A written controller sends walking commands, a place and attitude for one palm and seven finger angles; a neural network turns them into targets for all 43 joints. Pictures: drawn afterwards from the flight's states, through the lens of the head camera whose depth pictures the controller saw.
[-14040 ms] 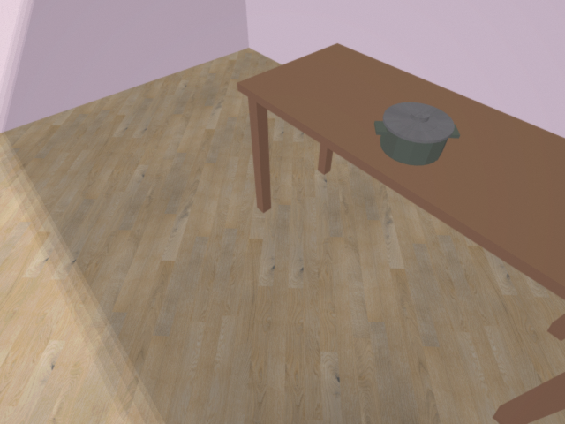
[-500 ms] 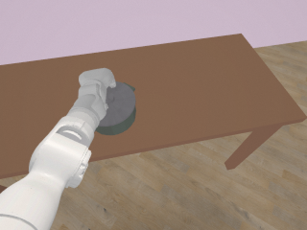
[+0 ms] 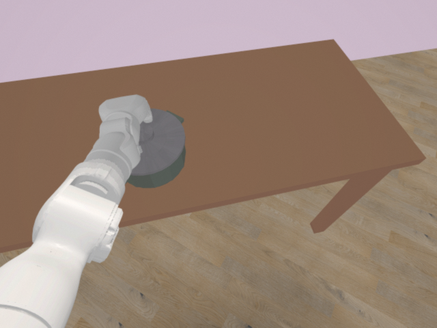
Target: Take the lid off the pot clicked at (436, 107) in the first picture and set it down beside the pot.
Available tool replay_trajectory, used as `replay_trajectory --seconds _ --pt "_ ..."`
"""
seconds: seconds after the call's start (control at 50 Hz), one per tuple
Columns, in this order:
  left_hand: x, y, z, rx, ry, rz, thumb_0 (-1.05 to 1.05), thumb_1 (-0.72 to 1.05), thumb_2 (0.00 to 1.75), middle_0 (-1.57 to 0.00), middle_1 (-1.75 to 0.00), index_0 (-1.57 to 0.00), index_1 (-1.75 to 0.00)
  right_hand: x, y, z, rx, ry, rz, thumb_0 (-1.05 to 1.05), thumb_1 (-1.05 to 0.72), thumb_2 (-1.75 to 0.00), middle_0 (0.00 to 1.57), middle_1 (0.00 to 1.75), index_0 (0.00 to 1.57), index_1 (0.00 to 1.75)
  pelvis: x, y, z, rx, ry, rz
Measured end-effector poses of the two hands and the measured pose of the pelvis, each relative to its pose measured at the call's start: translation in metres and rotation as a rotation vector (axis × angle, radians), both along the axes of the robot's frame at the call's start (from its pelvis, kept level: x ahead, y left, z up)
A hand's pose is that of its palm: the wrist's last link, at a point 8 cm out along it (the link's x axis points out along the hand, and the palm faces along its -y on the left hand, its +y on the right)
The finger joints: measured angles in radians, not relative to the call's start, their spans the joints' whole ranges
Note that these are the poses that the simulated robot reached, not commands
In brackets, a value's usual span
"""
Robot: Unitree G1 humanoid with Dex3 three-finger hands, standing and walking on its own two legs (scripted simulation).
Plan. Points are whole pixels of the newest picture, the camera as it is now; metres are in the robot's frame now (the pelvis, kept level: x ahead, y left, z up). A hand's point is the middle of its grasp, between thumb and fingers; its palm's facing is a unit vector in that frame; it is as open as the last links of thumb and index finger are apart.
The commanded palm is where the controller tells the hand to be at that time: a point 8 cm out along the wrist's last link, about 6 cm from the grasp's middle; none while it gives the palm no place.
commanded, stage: lower the open fingers around the knob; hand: left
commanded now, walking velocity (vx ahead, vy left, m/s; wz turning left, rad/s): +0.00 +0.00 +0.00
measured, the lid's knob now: (142, 134) +0.52 +0.11 +0.00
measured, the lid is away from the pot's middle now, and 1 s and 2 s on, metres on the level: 0.00 0.00 0.00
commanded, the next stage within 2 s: close the fingers and squeeze the knob in 0.44 s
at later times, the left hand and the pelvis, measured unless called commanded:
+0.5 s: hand (133, 136) +0.49 +0.12 +0.03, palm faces -0.38 -0.08 -0.92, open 10.3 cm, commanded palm +0.50 +0.12 +0.08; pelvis +0.00 +0.00 +0.00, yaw +0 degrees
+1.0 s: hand (137, 138) +0.49 +0.11 +0.03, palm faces -0.37 -0.09 -0.92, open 9.3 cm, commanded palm +0.50 +0.11 +0.08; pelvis +0.00 +0.00 +0.00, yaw +0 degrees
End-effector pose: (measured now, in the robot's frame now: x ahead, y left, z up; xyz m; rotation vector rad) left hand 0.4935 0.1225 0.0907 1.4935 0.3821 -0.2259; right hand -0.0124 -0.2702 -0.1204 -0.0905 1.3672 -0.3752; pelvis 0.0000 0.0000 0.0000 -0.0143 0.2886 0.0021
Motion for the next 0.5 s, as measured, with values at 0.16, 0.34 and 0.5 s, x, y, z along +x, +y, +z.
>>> replay_trajectory --seconds 0.16,0.34,0.5 --pt "-0.0024 -0.0013 -0.0007 0.005 0.005 0.000 0.00 -0.25 1.30 -0.82 -0.08 -0.81 -0.09 0.0005 0.0063 -0.0034 0.015 -0.009 0.000 0.01 -0.90 -0.90 0.20 0.30 0.20 0.30 -0.0015 0.0019 -0.0007 -0.001 0.001 -0.001" --pt "-0.0013 -0.0008 -0.0004 0.000 0.003 0.004 0.00 -0.25 1.30 -0.83 -0.09 -0.81 -0.09 -0.0016 0.0094 -0.0042 0.017 -0.009 0.003 0.01 -0.90 -0.90 0.20 0.30 0.20 0.30 -0.0029 0.0026 -0.0016 -0.002 0.005 0.000" --pt "-0.0007 -0.0001 -0.0001 -0.006 0.000 0.007 0.00 -0.25 1.30 -0.83 -0.09 -0.81 -0.09 -0.0056 0.0075 -0.0030 0.010 0.002 -0.002 0.01 -0.90 -0.90 0.20 0.30 0.20 0.30 -0.0026 0.0030 -0.0019 -0.003 0.007 -0.001"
